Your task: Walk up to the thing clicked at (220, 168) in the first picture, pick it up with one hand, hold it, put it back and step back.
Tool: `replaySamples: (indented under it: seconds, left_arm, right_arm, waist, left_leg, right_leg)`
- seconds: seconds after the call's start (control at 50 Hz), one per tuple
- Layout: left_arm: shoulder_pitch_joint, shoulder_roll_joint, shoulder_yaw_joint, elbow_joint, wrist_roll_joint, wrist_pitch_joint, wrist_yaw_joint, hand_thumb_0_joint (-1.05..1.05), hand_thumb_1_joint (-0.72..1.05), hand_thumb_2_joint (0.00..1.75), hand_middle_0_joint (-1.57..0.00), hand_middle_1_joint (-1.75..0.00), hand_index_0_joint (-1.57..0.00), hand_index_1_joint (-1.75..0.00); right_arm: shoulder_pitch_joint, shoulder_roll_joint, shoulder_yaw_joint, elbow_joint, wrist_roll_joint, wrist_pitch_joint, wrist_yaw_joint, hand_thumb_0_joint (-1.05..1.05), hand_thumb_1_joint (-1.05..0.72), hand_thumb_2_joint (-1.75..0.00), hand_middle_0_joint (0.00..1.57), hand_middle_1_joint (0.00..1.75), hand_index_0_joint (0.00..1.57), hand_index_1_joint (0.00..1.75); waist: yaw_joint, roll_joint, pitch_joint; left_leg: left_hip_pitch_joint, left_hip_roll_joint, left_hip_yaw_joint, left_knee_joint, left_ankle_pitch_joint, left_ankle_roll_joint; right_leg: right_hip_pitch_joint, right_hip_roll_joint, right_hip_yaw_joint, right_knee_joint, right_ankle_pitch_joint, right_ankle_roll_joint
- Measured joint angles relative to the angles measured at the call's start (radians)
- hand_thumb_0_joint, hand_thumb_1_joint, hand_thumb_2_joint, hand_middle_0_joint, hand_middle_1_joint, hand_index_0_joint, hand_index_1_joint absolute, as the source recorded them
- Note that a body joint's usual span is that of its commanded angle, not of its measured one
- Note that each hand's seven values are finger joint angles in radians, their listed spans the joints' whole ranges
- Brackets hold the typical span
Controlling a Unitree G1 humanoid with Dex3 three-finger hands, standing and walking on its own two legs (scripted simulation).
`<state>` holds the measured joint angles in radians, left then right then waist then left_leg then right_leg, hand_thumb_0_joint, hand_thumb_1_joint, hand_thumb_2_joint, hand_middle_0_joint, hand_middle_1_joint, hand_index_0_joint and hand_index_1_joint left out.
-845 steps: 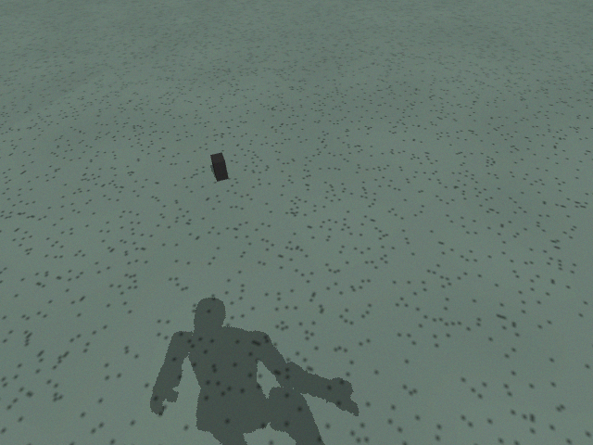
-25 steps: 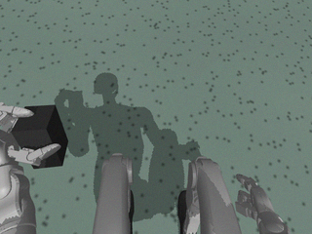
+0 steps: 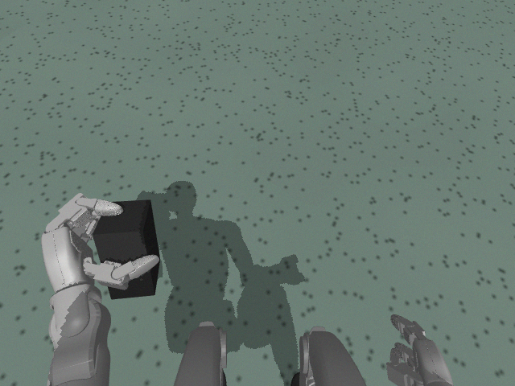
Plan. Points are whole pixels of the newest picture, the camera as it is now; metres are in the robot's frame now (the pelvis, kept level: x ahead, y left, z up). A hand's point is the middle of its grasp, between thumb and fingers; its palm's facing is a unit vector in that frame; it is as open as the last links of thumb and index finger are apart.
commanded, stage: hold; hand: left
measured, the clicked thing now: (131, 248) +0.33 +0.21 +0.00
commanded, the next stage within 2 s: crouch in 1.30 s
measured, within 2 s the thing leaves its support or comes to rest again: neither
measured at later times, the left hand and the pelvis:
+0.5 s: hand (115, 201) +0.35 +0.20 +0.11, palm faces +0.40 -0.92 -0.01, open 10.0 cm; pelvis +0.01 +0.00 +0.07, yaw +1 degrees
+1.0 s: hand (113, 172) +0.36 +0.19 +0.15, palm faces +0.40 -0.92 +0.00, open 10.0 cm; pelvis +0.03 +0.00 +0.10, yaw +1 degrees
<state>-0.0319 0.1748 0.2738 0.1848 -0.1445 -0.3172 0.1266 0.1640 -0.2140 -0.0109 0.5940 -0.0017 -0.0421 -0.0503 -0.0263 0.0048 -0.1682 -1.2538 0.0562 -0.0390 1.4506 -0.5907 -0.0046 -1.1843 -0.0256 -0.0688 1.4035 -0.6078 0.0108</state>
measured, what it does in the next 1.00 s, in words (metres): rises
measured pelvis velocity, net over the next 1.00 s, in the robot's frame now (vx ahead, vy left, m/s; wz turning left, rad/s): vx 0.03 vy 0.00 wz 0.02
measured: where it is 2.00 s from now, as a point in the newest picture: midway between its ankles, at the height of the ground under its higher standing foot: outside the picture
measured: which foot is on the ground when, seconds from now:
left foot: down 0.00-1.00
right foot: down 0.00-1.00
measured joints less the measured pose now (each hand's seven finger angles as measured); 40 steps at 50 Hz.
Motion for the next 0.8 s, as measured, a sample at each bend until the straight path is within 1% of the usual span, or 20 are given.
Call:
replaySamples:
  seconds: [0.1,0.22,0.44,0.64,0.8]
  left_arm:
    - [-0.005,-0.016,-0.025,0.028,0.020,-0.009,0.020,0.03,-0.59,0.79,-0.61,-1.06,-0.98,-1.12]
    - [-0.020,-0.031,-0.043,0.064,0.039,-0.026,0.044,0.04,-0.59,0.79,-0.61,-1.05,-0.98,-1.12]
    - [-0.045,-0.047,-0.071,0.103,0.060,-0.026,0.076,0.04,-0.59,0.79,-0.61,-1.05,-0.98,-1.12]
    - [-0.059,-0.053,-0.085,0.127,0.071,-0.016,0.095,0.04,-0.60,0.79,-0.62,-1.05,-0.99,-1.12]
    - [-0.074,-0.055,-0.089,0.143,0.063,-0.012,0.097,0.04,-0.60,0.80,-0.62,-1.05,-0.99,-1.12]
  right_arm:
    - [0.018,0.010,0.005,0.015,-0.011,0.004,0.004,0.01,-0.88,-0.88,0.20,0.30,0.20,0.30]
    - [0.036,0.022,0.011,0.030,-0.023,0.009,0.004,0.01,-0.89,-0.88,0.20,0.30,0.20,0.30]
    - [0.056,0.027,0.016,0.042,-0.036,0.013,-0.006,0.01,-0.89,-0.88,0.20,0.30,0.20,0.30]
    - [0.057,0.024,0.016,0.049,-0.041,0.018,-0.016,0.01,-0.90,-0.88,0.20,0.30,0.20,0.30]
    - [0.060,0.027,0.019,0.063,-0.041,0.022,-0.019,0.01,-0.90,-0.89,0.20,0.30,0.20,0.30]
  waist:
    - [0.002,0.003,0.014]
    - [0.004,0.003,0.026]
    - [0.003,0.000,0.049]
    - [0.003,-0.004,0.070]
    - [0.008,-0.002,0.081]
  left_leg:
    - [0.089,-0.002,0.005,-0.076,0.020,0.001]
    - [0.176,-0.005,0.010,-0.156,0.046,0.000]
    - [0.318,-0.006,0.015,-0.284,0.091,-0.003]
    - [0.421,-0.007,0.024,-0.379,0.125,-0.003]
    - [0.483,-0.007,0.029,-0.431,0.139,-0.003]
  right_leg:
    - [0.088,-0.001,0.001,-0.076,0.021,0.002]
    - [0.173,-0.002,0.002,-0.154,0.046,0.001]
    - [0.312,0.000,0.001,-0.281,0.092,-0.001]
    - [0.411,0.001,0.006,-0.374,0.128,0.000]
    - [0.471,0.002,0.009,-0.426,0.143,0.002]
